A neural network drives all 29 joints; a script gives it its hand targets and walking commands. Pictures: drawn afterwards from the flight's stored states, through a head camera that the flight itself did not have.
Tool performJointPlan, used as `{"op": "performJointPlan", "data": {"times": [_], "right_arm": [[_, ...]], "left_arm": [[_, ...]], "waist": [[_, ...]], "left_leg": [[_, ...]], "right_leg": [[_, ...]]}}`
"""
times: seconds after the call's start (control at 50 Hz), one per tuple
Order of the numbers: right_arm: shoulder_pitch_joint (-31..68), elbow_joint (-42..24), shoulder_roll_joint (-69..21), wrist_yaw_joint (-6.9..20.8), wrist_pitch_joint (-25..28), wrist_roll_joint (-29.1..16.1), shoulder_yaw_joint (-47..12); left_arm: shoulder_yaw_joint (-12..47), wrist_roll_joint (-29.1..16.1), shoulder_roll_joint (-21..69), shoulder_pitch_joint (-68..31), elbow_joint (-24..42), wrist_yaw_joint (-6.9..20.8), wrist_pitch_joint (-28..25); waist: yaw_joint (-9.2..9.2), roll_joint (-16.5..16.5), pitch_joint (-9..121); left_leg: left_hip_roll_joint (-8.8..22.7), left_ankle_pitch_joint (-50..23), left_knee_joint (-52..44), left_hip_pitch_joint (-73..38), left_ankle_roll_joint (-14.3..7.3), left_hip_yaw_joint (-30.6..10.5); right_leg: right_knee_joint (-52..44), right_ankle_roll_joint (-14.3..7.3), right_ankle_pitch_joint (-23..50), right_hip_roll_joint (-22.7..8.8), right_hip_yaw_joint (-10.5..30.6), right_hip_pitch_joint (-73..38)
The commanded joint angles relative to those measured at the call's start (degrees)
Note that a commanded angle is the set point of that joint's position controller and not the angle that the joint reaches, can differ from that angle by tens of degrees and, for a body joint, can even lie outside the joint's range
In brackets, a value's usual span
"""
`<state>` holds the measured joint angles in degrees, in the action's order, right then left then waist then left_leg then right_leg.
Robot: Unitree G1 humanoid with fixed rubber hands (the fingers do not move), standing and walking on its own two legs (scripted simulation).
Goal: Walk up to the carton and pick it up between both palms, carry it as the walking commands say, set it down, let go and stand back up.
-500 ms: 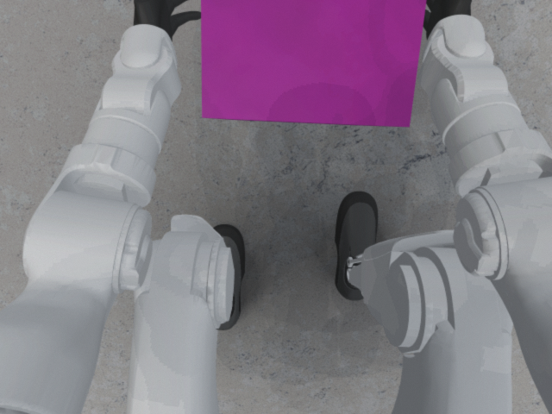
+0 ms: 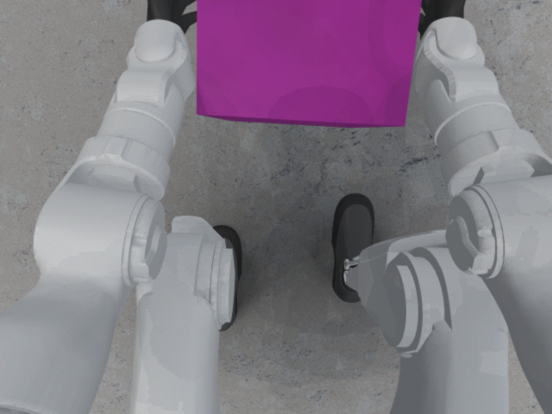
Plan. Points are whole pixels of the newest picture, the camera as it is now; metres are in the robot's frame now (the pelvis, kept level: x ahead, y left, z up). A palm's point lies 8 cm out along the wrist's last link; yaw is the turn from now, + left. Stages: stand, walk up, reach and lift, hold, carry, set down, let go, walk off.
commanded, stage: reach and lift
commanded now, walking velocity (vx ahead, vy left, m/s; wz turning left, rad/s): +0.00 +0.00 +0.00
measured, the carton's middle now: (300, 44) +0.52 -0.03 -0.25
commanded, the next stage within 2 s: none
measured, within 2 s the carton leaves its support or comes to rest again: leaves its support in 0.32 s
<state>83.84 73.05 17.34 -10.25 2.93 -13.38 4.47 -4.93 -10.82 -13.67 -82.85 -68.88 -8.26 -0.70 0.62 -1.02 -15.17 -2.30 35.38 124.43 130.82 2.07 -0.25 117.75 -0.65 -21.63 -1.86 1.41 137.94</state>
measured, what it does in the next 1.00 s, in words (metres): stands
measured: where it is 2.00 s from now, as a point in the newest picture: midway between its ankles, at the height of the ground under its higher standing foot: (286, 279)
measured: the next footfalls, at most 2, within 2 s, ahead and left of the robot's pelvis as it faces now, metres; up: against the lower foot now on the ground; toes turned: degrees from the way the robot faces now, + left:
none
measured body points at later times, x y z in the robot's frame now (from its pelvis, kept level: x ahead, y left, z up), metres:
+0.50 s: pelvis +0.01 +0.00 -0.01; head +0.36 +0.02 +0.27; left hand +0.55 +0.14 -0.17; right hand +0.56 -0.16 -0.16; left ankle +0.10 +0.12 -0.34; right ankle +0.15 -0.13 -0.34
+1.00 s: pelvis +0.01 -0.01 +0.03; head +0.35 -0.02 +0.33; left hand +0.55 +0.13 -0.10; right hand +0.54 -0.17 -0.11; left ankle +0.10 +0.12 -0.34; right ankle +0.15 -0.13 -0.34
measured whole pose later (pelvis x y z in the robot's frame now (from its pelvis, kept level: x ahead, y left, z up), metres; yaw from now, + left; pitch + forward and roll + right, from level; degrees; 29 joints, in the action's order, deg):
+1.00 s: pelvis +0.01 -0.01 +0.03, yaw +3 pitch +46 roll +3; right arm 68.7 44.7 7.0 -7.1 -15.9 7.1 23.1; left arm -24.4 7.7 -4.4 -71.1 -45.9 -2.1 15.7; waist 1.1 0.9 -1.3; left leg -5.2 35.1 118.2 129.7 3.2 -1.5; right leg 113.6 2.7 -24.5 2.2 4.4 135.5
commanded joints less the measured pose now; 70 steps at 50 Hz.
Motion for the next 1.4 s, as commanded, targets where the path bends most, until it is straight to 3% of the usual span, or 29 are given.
{"op": "performJointPlan", "data": {"times": [0.0, 0.12, 0.2, 0.36, 0.4, 0.44, 0.48, 0.54, 0.62, 0.68, 0.76, 0.82, 0.9, 1.02, 1.2, 1.38], "right_arm": [[26.9, -10.0, -43.8, 11.4, -2.6, 3.0, -8.0], [27.4, -12.1, -49.8, 14.3, -4.8, 3.7, -6.8], [25.8, -12.8, -53.5, 15.9, -6.4, 4.3, -6.1], [25.1, -21.3, -60.0, 17.5, -8.2, 3.5, -8.1], [23.8, -22.1, -61.4, 17.8, -9.1, 4.0, -8.2], [22.8, -21.2, -62.1, 18.5, -10.3, 5.5, -6.8], [21.3, -20.8, -62.6, 19.5, -11.5, 7.5, -5.2], [21.7, -21.9, -61.4, 20.0, -12.4, 9.9, -3.6], [24.4, -26.7, -63.1, 19.6, -13.5, 10.6, -4.8], [25.4, -27.4, -65.7, 19.3, -14.9, 10.4, -6.1], [25.4, -26.7, -66.3, 19.6, -16.8, 12.5, -5.7], [25.3, -28.1, -66.2, 19.3, -17.5, 13.8, -5.7], [25.3, -31.4, -67.1, 18.4, -17.5, 14.0, -7.4], [23.3, -34.1, -70.0, 17.6, -17.8, 12.8, -10.6], [16.6, -32.8, -72.0, 19.0, -19.6, 14.9, -9.7], [15.5, -32.3, -72.3, 20.0, -20.2, 16.4, -7.6]], "left_arm": [[8.3, 3.1, 37.8, -25.9, 12.8, 12.6, 1.1], [7.9, 5.4, 44.6, -26.2, 14.3, 15.4, 4.0], [8.6, 5.7, 48.4, -27.0, 17.0, 17.1, 5.7], [13.7, 3.1, 57.5, -27.3, 26.8, 18.1, 7.6], [15.0, 3.0, 58.8, -28.0, 29.1, 18.0, 8.1], [15.0, 4.2, 60.0, -28.2, 28.3, 18.1, 9.1], [13.2, 6.5, 60.8, -26.1, 26.4, 18.4, 9.9], [11.5, 8.3, 61.9, -24.4, 24.2, 18.1, 10.9], [10.3, 8.6, 61.5, -27.3, 25.6, 18.0, 11.5], [10.0, 9.0, 60.8, -28.9, 26.4, 18.1, 12.2], [5.8, 12.1, 61.5, -24.2, 21.2, 19.3, 14.3], [3.2, 13.3, 62.4, -20.8, 18.9, 20.4, 15.5], [4.4, 11.9, 63.6, -20.8, 21.3, 21.3, 15.8], [10.2, 9.3, 64.4, -23.0, 28.2, 21.0, 15.6], [11.2, 10.8, 68.7, -16.6, 27.5, 20.3, 17.4], [9.0, 12.8, 69.7, -15.4, 25.7, 19.3, 17.5]], "waist": [[-3.03, 0.4, 59.8], [-3.23, 1.6, 57.7], [-2.07, 1.6, 57.6], [0.49, 3.4, 73.8], [1.82, 4.0, 76.8], [3.1, 5.8, 74.7], [3.13, 6.9, 69.9], [3.94, 6.7, 68.7], [3.43, 3.7, 75.6], [1.67, 2.2, 78.7], [0.31, 0.3, 72.4], [0.2, -2.0, 72.4], [1.19, -3.6, 77.2], [1.08, -1.7, 85.3], [1.58, 1.4, 83.1], [2.08, 1.5, 79.6]], "left_leg": [[-4.2, -11.6, -11.8, -16.8, -2.1, 3.1], [-4.5, -10.3, -10.8, -15.8, -2.3, 4.4], [-4.6, -10.5, -10.7, -15.8, -2.2, 4.2], [-5.7, -22.2, -10.2, -27.2, -1.3, 3.0], [-5.9, -24.4, -10.5, -30.2, -0.9, 2.5], [-6.0, -22.1, -11.5, -30.4, -0.7, 2.2], [-6.1, -20.0, -12.3, -28.3, -0.6, 2.4], [-6.3, -16.8, -14.2, -26.7, -0.5, 2.3], [-6.8, -15.3, -14.8, -26.4, -0.7, 3.2], [-6.9, -13.8, -15.4, -26.1, -1.0, 4.3], [-7.0, -8.4, -17.0, -21.4, -1.7, 4.9], [-7.2, -7.7, -17.6, -19.4, -2.2, 5.0], [-7.4, -11.6, -17.4, -20.0, -2.0, 4.9], [-7.4, -16.8, -17.8, -26.3, -1.2, 5.1], [-7.7, -17.9, -22.2, -30.5, -0.6, 4.3], [-8.1, -14.9, -26.3, -31.6, -0.8, 3.1]], "right_leg": [[-1.1, 1.6, 9.6, 7.1, -2.1, -44.4], [-0.2, 1.1, 8.2, 7.6, -2.5, -43.8], [0.5, 0.7, 8.7, 7.7, -3.2, -43.4], [1.6, 0.4, 17.7, 8.0, -5.4, -47.2], [1.4, 0.5, 18.9, 8.1, -6.0, -46.4], [0.4, 0.4, 15.6, 8.0, -6.7, -42.1], [-0.9, 0.4, 12.9, 8.1, -6.8, -38.1], [-2.2, 0.7, 9.7, 7.8, -7.4, -36.9], [-3.9, 1.3, 9.8, 8.0, -7.4, -44.4], [-4.9, 1.8, 9.4, 8.3, -7.3, -47.9], [-7.1, 2.4, 4.7, 8.6, -6.7, -46.2], [-8.5, 2.5, 4.6, 8.8, -6.2, -48.6], [-9.2, 2.7, 9.5, 8.9, -5.6, -53.3], [-9.5, 2.8, 14.5, 9.2, -5.7, -56.7], [-12.5, 2.4, 13.0, 9.9, -6.3, -52.6], [-16.4, 2.0, 8.9, 10.2, -6.5, -50.6]]}}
